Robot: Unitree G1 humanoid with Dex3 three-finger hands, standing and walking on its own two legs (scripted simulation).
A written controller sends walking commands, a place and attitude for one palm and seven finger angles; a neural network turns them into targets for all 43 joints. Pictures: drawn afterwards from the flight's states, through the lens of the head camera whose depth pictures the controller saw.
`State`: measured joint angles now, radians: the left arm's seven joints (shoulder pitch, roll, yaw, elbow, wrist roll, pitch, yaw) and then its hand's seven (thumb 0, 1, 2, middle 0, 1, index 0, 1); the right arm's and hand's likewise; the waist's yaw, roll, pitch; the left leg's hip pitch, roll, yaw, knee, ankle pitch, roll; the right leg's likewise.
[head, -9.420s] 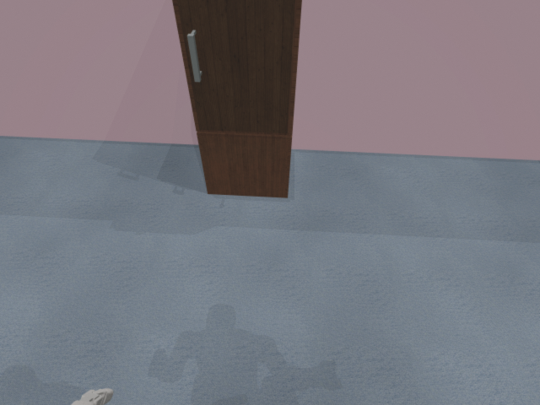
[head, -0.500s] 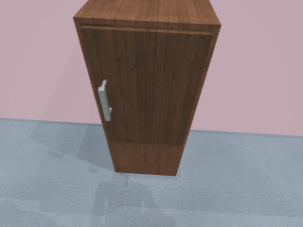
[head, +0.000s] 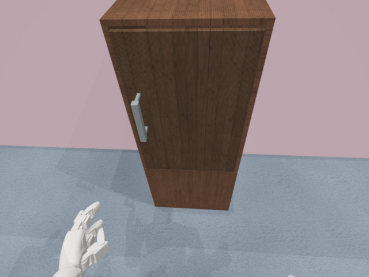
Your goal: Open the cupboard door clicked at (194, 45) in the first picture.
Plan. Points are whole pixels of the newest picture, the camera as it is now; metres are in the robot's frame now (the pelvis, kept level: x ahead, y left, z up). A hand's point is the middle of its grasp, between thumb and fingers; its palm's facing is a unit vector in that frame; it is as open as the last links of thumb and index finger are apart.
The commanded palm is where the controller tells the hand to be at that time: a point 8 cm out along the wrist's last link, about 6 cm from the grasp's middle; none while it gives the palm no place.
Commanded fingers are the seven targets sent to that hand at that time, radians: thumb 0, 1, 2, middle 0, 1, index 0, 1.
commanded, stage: raise the hand with hooked fingers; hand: left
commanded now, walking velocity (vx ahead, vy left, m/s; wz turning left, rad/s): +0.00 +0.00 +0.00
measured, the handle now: (141, 118) +0.59 +0.17 -0.01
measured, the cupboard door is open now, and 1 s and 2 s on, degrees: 0 0 0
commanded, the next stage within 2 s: move the hooked fingers beside the handle in 1.92 s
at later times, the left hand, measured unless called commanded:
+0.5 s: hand (106, 257) +0.18 +0.18 -0.03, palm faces -0.14 -0.99 -0.09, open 10.1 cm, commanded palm +0.16 +0.25 -0.03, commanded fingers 0.00 0.08 0.55 -0.26 -0.82 -0.26 -0.82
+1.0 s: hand (78, 231) +0.22 +0.25 -0.01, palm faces -0.03 -1.00 -0.05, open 13.0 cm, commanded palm +0.21 +0.30 -0.01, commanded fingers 0.00 -0.50 0.30 -0.30 -1.20 -0.30 -1.20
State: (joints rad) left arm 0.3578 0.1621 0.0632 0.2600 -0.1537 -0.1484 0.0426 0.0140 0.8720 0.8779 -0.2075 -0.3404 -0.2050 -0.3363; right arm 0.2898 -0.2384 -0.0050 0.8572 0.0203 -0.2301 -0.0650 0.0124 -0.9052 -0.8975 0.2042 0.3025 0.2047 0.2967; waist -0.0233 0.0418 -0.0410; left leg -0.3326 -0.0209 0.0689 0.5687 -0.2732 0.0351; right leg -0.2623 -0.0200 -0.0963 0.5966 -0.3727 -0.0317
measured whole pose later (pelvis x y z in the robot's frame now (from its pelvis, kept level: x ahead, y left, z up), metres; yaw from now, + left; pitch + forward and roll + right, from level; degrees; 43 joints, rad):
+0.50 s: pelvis -0.06 -0.01 -0.09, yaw +0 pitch +12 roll -3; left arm 0.22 0.30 0.17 0.11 -0.28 -0.45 -0.40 0.01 0.31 0.65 -0.24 -0.69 -0.24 -0.68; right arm 0.18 -0.21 0.06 0.57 0.03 -0.22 -0.07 0.01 -0.90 -0.90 0.20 0.30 0.21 0.30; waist 0.02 0.04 -0.11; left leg -0.96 0.05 -0.01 1.20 -0.45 0.01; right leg -0.84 0.02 -0.18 1.16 -0.55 -0.08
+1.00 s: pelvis -0.03 +0.02 -0.06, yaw -1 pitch +13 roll -3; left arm 0.19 0.33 0.31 0.20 -0.33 -0.38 -0.40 -0.01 -0.27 0.40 -0.29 -1.06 -0.29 -1.06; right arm 0.25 -0.27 0.01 0.56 0.03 -0.23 -0.07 0.02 -0.90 -0.90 0.20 0.30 0.20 0.30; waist -0.02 0.01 -0.11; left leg -0.83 0.03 0.05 1.04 -0.44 0.06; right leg -0.72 0.00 -0.12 1.00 -0.50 -0.03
